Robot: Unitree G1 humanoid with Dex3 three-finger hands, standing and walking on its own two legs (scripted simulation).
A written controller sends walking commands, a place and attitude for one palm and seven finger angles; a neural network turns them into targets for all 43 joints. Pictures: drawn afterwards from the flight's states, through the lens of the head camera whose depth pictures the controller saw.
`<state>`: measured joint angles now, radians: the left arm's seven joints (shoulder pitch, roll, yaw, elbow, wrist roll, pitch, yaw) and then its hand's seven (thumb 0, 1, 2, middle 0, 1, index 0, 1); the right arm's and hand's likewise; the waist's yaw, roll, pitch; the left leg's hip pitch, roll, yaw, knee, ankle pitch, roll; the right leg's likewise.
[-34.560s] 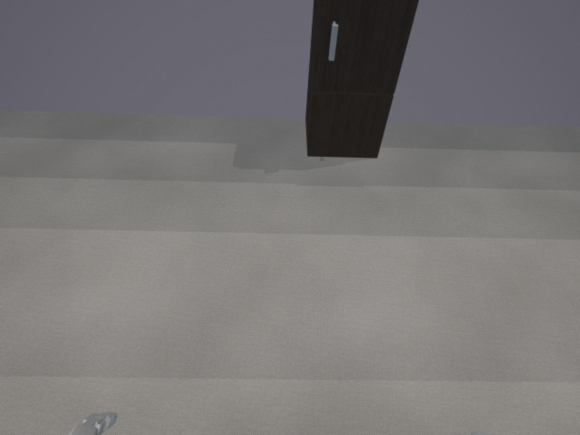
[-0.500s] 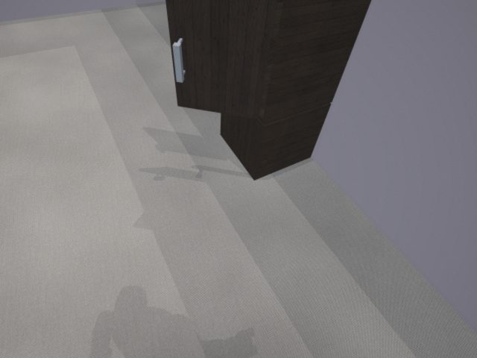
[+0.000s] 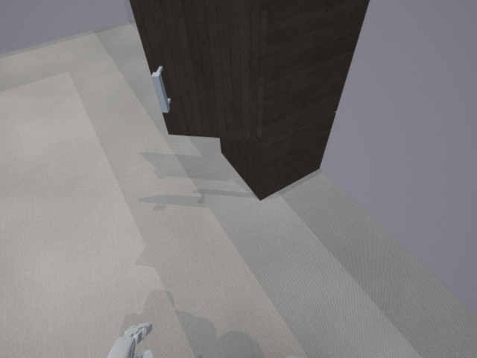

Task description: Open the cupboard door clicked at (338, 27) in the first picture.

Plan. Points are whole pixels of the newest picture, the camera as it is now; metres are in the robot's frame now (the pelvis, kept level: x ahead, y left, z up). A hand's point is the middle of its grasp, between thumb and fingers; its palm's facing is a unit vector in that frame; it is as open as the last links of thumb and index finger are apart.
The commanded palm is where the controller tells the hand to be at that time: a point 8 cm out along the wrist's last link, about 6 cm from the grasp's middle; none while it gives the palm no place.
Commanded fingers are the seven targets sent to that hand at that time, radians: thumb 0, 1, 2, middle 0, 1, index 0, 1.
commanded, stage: take the last steps up to it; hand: left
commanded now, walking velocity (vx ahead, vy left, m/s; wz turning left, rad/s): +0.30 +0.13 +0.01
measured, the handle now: (163, 89) +0.92 +0.28 -0.10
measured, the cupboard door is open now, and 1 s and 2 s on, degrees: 51 51 51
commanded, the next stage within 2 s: come to a stop and stand still in 0.68 s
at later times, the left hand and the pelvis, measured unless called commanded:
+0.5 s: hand out of the picture +0.12 +0.26 -0.17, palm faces +0.11 -0.98 -0.17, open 7.4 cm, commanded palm none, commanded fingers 0.00 0.90 0.90 -0.20 -0.30 -0.20 -0.30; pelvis +0.19 +0.09 +0.00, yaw -1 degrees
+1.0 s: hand (147, 222) +0.44 +0.24 -0.15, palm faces -0.05 -0.97 -0.22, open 7.4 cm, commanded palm none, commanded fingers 0.00 0.90 0.90 -0.20 -0.30 -0.20 -0.30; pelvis +0.32 +0.08 +0.01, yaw -3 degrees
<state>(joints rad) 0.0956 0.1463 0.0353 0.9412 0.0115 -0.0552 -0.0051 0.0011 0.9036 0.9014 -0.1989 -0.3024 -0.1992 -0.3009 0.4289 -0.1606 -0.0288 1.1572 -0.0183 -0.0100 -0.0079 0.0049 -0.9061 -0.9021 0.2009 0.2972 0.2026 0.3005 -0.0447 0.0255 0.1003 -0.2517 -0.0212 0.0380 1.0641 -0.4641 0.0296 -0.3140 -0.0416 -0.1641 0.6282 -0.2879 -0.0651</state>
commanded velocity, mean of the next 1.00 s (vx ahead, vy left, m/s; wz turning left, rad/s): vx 0.10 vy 0.07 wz -0.03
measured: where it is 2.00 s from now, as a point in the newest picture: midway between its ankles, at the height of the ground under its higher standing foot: (217, 334)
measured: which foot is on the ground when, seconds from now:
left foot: up 0.00-0.36, down 0.38-0.84, up 0.86-1.00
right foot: down 0.00-0.38, up 0.40-0.80, down 0.82-1.00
